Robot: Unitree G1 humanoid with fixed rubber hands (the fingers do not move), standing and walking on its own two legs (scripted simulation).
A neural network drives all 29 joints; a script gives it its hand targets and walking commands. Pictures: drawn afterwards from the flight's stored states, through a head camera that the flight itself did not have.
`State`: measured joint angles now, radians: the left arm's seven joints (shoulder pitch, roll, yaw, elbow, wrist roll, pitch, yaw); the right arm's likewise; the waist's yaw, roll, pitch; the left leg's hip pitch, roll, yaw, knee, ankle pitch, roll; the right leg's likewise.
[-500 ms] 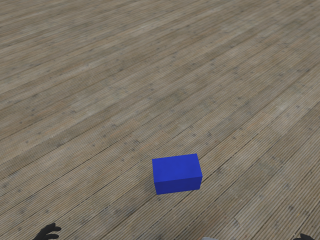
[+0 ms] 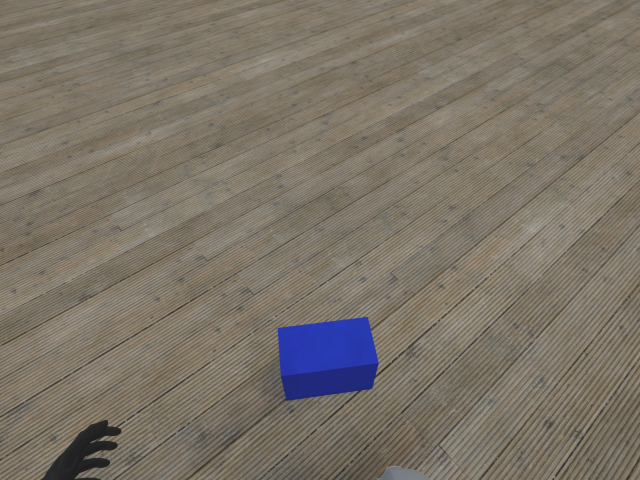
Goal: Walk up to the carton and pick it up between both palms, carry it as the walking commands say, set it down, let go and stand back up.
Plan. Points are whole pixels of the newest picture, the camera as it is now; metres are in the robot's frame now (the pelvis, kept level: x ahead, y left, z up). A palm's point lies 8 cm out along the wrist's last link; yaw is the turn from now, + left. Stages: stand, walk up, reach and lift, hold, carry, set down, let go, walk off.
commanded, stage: walk up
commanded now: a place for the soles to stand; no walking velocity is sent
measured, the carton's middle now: (326, 359) +0.54 +0.00 -0.64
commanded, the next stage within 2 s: none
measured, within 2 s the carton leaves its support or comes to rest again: neither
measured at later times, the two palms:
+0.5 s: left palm out of the picture +0.10 +0.33 -0.06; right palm (600, 410) +0.21 -0.34 -0.05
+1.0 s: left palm (90, 444) +0.19 +0.30 -0.05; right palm (585, 370) +0.27 -0.36 -0.08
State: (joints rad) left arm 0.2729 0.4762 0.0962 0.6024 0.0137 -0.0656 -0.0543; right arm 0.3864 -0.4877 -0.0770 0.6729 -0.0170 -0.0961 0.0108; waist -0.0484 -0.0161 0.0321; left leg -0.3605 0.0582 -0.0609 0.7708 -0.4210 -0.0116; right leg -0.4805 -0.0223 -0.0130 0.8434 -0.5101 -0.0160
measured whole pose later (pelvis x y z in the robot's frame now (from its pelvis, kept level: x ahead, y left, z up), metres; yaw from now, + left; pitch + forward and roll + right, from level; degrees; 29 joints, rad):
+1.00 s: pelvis +0.14 -0.04 +0.00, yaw +10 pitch +0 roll +0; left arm 0.31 0.48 0.04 0.60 0.01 -0.06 0.00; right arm 0.36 -0.49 -0.06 0.67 -0.02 -0.05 0.00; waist 0.00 0.04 0.05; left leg -0.38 0.01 -0.04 0.77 -0.40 0.02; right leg -0.44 -0.05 -0.07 0.77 -0.33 -0.01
